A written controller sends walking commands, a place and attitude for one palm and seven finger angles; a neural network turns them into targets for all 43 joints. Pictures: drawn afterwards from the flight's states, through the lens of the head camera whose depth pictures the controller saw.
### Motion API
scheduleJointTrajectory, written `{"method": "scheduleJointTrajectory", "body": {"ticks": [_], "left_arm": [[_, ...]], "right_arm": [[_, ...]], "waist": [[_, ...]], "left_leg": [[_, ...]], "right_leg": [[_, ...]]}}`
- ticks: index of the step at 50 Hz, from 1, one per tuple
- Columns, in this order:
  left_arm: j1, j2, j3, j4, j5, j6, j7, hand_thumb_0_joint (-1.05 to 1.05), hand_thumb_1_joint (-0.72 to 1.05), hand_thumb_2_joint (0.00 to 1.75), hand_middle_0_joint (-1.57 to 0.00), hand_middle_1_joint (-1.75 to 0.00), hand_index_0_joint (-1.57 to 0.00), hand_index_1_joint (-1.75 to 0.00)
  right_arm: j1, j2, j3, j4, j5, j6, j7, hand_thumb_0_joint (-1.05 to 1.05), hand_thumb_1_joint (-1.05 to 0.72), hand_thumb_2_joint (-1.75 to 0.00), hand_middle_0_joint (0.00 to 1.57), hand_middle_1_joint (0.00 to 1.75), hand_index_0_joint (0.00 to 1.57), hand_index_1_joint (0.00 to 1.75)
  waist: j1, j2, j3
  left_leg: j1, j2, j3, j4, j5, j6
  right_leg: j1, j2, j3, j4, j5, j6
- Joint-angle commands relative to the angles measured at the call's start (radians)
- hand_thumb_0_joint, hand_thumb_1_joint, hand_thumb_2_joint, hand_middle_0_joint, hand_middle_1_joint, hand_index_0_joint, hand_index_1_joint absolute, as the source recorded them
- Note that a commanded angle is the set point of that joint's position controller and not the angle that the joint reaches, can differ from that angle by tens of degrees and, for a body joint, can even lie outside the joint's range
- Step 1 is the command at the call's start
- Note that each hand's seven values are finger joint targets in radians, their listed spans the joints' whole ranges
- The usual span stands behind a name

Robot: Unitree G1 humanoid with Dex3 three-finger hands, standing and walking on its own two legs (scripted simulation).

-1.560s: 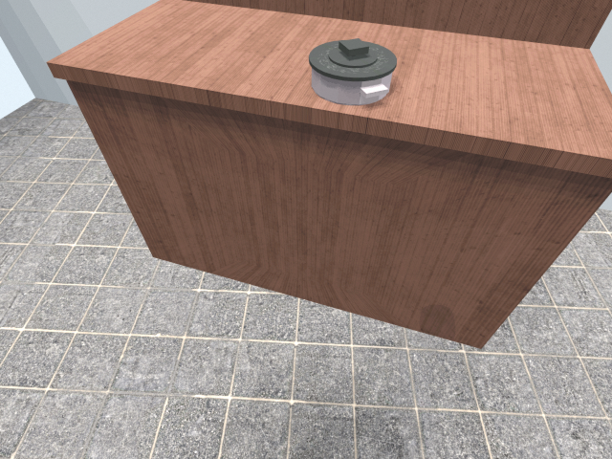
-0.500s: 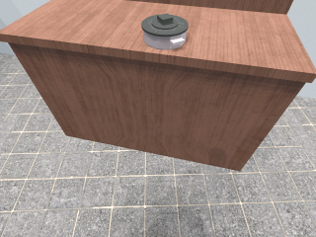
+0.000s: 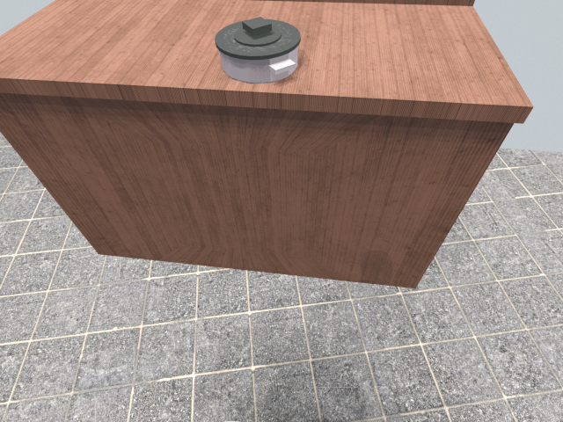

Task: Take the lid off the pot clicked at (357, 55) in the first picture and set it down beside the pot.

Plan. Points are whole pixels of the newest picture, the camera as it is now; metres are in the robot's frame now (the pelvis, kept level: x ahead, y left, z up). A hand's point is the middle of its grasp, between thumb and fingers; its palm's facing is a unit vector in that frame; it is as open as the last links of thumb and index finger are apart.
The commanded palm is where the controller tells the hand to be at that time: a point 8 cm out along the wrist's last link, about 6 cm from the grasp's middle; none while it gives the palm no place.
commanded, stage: take the last steps up to it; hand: left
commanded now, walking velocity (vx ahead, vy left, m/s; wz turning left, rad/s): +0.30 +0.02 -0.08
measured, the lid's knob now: (257, 26) +0.85 +0.11 +0.17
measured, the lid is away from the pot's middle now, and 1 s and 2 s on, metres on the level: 0.00 0.00 0.00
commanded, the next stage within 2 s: come to a stop and stand still in 0.94 s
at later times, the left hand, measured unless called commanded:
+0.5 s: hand (172, 383) +0.20 +0.21 -0.16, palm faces -0.10 -0.98 -0.16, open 7.4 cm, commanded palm none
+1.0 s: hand (203, 310) +0.34 +0.19 -0.17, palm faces +0.02 -0.98 -0.17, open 7.2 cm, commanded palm none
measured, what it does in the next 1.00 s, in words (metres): walks ahead: left foot, then right foot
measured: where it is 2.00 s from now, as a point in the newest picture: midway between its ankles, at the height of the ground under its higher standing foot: (298, 401)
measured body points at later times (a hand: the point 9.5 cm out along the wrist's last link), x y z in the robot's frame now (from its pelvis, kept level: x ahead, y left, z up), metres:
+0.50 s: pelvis +0.11 +0.03 +0.01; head +0.14 +0.05 +0.46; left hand +0.21 +0.26 -0.14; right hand -0.01 -0.15 -0.13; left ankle +0.03 +0.13 -0.73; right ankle +0.20 -0.11 -0.67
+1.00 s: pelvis +0.29 +0.01 +0.00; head +0.28 +0.03 +0.45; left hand +0.34 +0.24 -0.16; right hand +0.33 -0.24 -0.13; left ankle +0.37 +0.10 -0.73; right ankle +0.27 -0.11 -0.73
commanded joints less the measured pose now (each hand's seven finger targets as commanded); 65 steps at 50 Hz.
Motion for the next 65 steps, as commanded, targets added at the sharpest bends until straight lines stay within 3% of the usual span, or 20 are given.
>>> {"method": "scheduleJointTrajectory", "body": {"ticks": [1, 6, 7, 9, 10, 13, 16, 27, 30, 31, 32, 33, 39, 48, 49, 51, 52, 54, 57, 65], "left_arm": [[0.078, 0.180, 0.041, -0.031, 0.002, -0.031, 0.012, 0.00, 0.90, 0.90, -0.20, -0.30, -0.20, -0.30], [0.057, 0.174, 0.043, -0.021, -0.008, -0.025, 0.003, 0.00, 0.90, 0.90, -0.20, -0.30, -0.20, -0.30], [0.057, 0.152, 0.040, -0.025, -0.004, -0.025, -0.001, 0.00, 0.90, 0.90, -0.20, -0.30, -0.20, -0.30], [-0.007, 0.082, 0.034, -0.081, -0.010, -0.039, -0.016, 0.00, 0.90, 0.90, -0.20, -0.30, -0.20, -0.30], [-0.062, 0.115, 0.040, -0.080, 0.010, -0.042, -0.014, 0.00, 0.90, 0.90, -0.20, -0.30, -0.20, -0.30], [0.004, 0.082, 0.038, -0.020, 0.010, -0.037, -0.034, 0.00, 0.90, 0.90, -0.20, -0.30, -0.20, -0.30], [-0.003, 0.063, 0.030, -0.012, 0.005, -0.032, -0.041, 0.00, 0.90, 0.90, -0.20, -0.30, -0.20, -0.30], [-0.258, 0.040, 0.013, -0.077, -0.006, -0.042, -0.043, 0.00, 0.90, 0.90, -0.20, -0.30, -0.20, -0.30], [-0.060, 0.067, 0.030, -0.013, -0.002, -0.058, -0.034, 0.00, 0.90, 0.90, -0.20, -0.30, -0.20, -0.30], [0.095, 0.121, 0.048, 0.039, 0.005, -0.070, -0.024, 0.00, 0.90, 0.90, -0.20, -0.30, -0.20, -0.30], [0.231, 0.239, 0.079, 0.064, 0.005, -0.078, -0.003, 0.00, 0.90, 0.90, -0.20, -0.30, -0.20, -0.30], [0.281, 0.268, 0.081, 0.082, -0.019, -0.068, -0.001, 0.00, 0.90, 0.90, -0.20, -0.30, -0.20, -0.30], [-0.029, 0.064, 0.029, 0.018, -0.001, -0.072, 0.016, 0.00, 0.90, 0.90, -0.20, -0.30, -0.20, -0.30], [0.004, 0.111, 0.038, 0.023, -0.004, -0.044, 0.000, 0.00, 0.90, 0.90, -0.20, -0.30, -0.20, -0.30], [0.003, 0.093, 0.032, 0.017, -0.002, -0.035, -0.002, 0.00, 0.90, 0.90, -0.20, -0.30, -0.20, -0.30], [-0.016, 0.042, 0.021, -0.027, -0.004, -0.037, -0.008, 0.00, 0.90, 0.90, -0.20, -0.30, -0.20, -0.30], [-0.026, 0.068, 0.022, -0.033, 0.008, -0.034, 0.001, 0.00, 0.90, 0.90, -0.20, -0.30, -0.20, -0.30], [-0.006, 0.060, 0.020, 0.011, 0.002, -0.038, 0.000, 0.00, 0.90, 0.90, -0.20, -0.30, -0.20, -0.30], [0.113, 0.026, -0.003, 0.083, -0.014, -0.009, 0.016, 0.00, 0.90, 0.90, -0.20, -0.30, -0.20, -0.30], [0.112, 0.051, 0.006, 0.064, -0.003, 0.028, 0.034, 0.00, 0.90, 0.90, -0.20, -0.30, -0.20, -0.30]], "right_arm": [[-0.001, -0.053, -0.006, -0.090, 0.002, -0.059, 0.011, 0.00, -0.90, -0.90, 0.20, 0.30, 0.20, 0.30], [0.098, -0.037, 0.001, -0.064, 0.016, -0.079, 0.005, 0.00, -0.90, -0.90, 0.20, 0.30, 0.20, 0.30], [0.150, -0.067, -0.009, -0.046, 0.018, -0.084, -0.002, 0.00, -0.90, -0.90, 0.20, 0.30, 0.20, 0.30], [0.291, -0.215, -0.041, -0.036, -0.009, -0.086, -0.014, 0.00, -0.90, -0.90, 0.20, 0.30, 0.20, 0.30], [0.271, -0.174, -0.032, -0.031, -0.009, -0.083, -0.005, 0.00, -0.90, -0.90, 0.20, 0.30, 0.20, 0.30], [0.172, -0.067, 0.006, -0.039, 0.004, -0.106, -0.008, 0.00, -0.90, -0.90, 0.20, 0.30, 0.20, 0.30], [0.234, -0.042, 0.020, 0.003, 0.011, -0.129, -0.018, 0.00, -0.90, -0.90, 0.20, 0.30, 0.20, 0.30], [0.378, -0.022, 0.021, 0.113, -0.004, -0.123, -0.025, 0.00, -0.90, -0.90, 0.20, 0.30, 0.20, 0.30], [0.356, -0.041, 0.014, 0.123, 0.002, -0.117, -0.026, 0.00, -0.90, -0.90, 0.20, 0.30, 0.20, 0.30], [0.368, -0.021, 0.016, 0.126, 0.011, -0.117, -0.020, 0.00, -0.90, -0.90, 0.20, 0.30, 0.20, 0.30], [0.423, 0.033, 0.023, 0.097, 0.023, -0.118, -0.010, 0.00, -0.90, -0.90, 0.20, 0.30, 0.20, 0.30], [0.349, 0.014, 0.015, 0.071, 0.022, -0.114, -0.017, 0.00, -0.90, -0.90, 0.20, 0.30, 0.20, 0.30], [0.286, 0.090, 0.009, 0.059, -0.004, -0.055, -0.004, 0.00, -0.90, -0.90, 0.20, 0.30, 0.20, 0.30], [0.187, 0.041, 0.003, -0.007, -0.003, -0.080, 0.013, 0.00, -0.90, -0.90, 0.20, 0.30, 0.20, 0.30], [0.231, -0.001, -0.002, 0.002, -0.004, -0.083, 0.009, 0.00, -0.90, -0.90, 0.20, 0.30, 0.20, 0.30], [0.324, -0.147, -0.027, -0.003, -0.021, -0.078, -0.001, 0.00, -0.90, -0.90, 0.20, 0.30, 0.20, 0.30], [0.312, -0.145, -0.022, -0.005, -0.018, -0.078, -0.008, 0.00, -0.90, -0.90, 0.20, 0.30, 0.20, 0.30], [0.161, -0.059, 0.014, -0.042, -0.011, -0.087, -0.019, 0.00, -0.90, -0.90, 0.20, 0.30, 0.20, 0.30], [0.037, -0.029, 0.041, -0.049, 0.008, -0.096, -0.034, 0.00, -0.90, -0.90, 0.20, 0.30, 0.20, 0.30], [0.013, -0.092, -0.009, -0.027, 0.006, -0.027, -0.037, 0.00, -0.90, -0.90, 0.20, 0.30, 0.20, 0.30]], "waist": [[-0.001, -0.172, -0.038], [-0.045, -0.172, -0.009], [-0.064, -0.081, -0.010], [-0.117, 0.249, 0.035], [-0.109, 0.180, 0.097], [-0.025, 0.065, 0.139], [-0.024, 0.065, 0.074], [-0.082, 0.091, 0.089], [0.019, 0.033, -0.021], [0.081, -0.022, -0.119], [0.112, -0.260, -0.262], [0.114, -0.193, -0.244], [-0.056, -0.113, 0.000], [-0.048, -0.107, 0.039], [-0.069, -0.015, 0.040], [-0.108, 0.279, 0.037], [-0.101, 0.281, 0.043], [-0.038, 0.077, 0.035], [0.027, 0.050, -0.066], [-0.005, 0.123, -0.038]], "left_leg": [[-0.097, 0.011, -0.031, -0.067, 0.032, 0.005], [0.305, -0.030, 0.003, -0.462, 0.187, 0.011], [0.440, 0.021, -0.057, -0.522, 0.121, 0.023], [0.478, 0.397, -0.546, -0.791, -0.226, 0.190], [0.351, 0.404, -0.576, -0.831, -0.252, 0.214], [0.245, 0.270, -0.305, -0.824, 0.058, 0.178], [0.336, 0.222, -0.168, -0.781, 0.381, 0.185], [0.363, 0.227, -0.075, -0.709, 0.698, 0.176], [0.313, 0.187, -0.025, -0.450, 0.858, 0.135], [0.125, 0.149, -0.007, -0.232, 0.733, 0.096], [-0.149, 0.000, 0.077, 0.120, 0.203, 0.038], [-0.225, -0.010, -0.006, 0.369, -0.089, 0.047], [-0.086, 0.123, -0.014, 0.171, 0.152, 0.008], [0.227, 0.032, 0.090, -0.378, 0.279, -0.015], [0.283, 0.072, 0.018, -0.447, 0.249, -0.001], [0.332, 0.386, -0.473, -0.720, 0.148, 0.187], [0.284, 0.412, -0.508, -0.740, 0.150, 0.233], [0.202, 0.332, -0.319, -0.697, 0.494, 0.198], [0.187, 0.249, -0.060, -0.630, 1.006, 0.144], [0.199, 0.274, -0.093, -0.574, 0.847, 0.162]], "right_leg": [[0.140, -0.244, 0.370, -0.331, -0.131, -0.192], [-0.109, -0.160, 0.238, -0.303, -0.262, -0.119], [-0.230, -0.119, 0.193, -0.201, -0.291, -0.090], [-0.471, -0.013, -0.092, 0.275, -0.261, -0.013], [-0.469, -0.082, -0.080, 0.399, -0.196, -0.014], [-0.428, -0.152, -0.111, 0.503, 0.022, 0.007], [-0.436, -0.167, -0.146, 0.502, 0.087, 0.026], [-0.246, -0.150, -0.248, 0.075, 0.088, -0.008], [0.106, -0.094, -0.288, -0.077, 0.134, -0.036], [0.420, -0.160, -0.202, -0.075, 0.153, -0.074], [0.683, -0.470, 0.209, -0.170, 0.177, -0.188], [0.614, -0.580, 0.338, -0.282, 0.247, -0.242], [0.000, -0.385, -0.100, -0.397, 0.163, -0.153], [-0.083, -0.294, -0.150, -0.281, -0.111, -0.098], [-0.125, -0.247, -0.181, -0.170, -0.161, -0.070], [-0.307, -0.078, -0.299, 0.293, -0.324, 0.011], [-0.330, -0.111, -0.218, 0.466, -0.343, 0.002], [-0.273, -0.169, -0.143, 0.496, -0.176, 0.019], [-0.053, -0.162, -0.145, 0.328, -0.067, 0.061], [0.025, -0.132, -0.193, 0.110, -0.076, 0.050]]}}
